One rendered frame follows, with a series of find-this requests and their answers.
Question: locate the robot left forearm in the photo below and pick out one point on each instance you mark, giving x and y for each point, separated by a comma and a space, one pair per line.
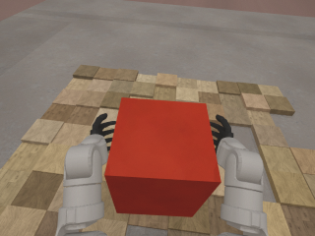
82, 205

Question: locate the robot right hand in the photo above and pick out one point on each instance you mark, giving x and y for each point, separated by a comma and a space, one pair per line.
224, 130

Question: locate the robot left hand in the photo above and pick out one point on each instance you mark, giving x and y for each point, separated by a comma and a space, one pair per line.
97, 128

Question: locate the carton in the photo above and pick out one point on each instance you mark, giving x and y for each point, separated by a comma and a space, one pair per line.
162, 159

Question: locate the robot right forearm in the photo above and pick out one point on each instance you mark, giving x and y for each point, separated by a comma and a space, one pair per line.
242, 206

